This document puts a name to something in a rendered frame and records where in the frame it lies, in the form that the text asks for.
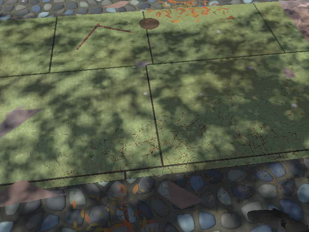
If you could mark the right robot hand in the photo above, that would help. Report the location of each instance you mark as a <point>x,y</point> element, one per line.
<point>277,219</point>

